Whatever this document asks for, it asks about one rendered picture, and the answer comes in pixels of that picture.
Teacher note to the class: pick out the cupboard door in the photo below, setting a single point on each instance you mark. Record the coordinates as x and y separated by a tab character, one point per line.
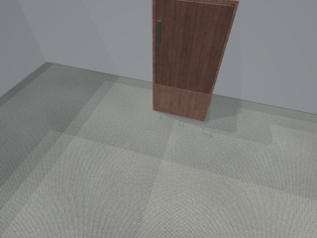
192	38

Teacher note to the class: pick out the handle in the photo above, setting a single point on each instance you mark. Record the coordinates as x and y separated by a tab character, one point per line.
159	31

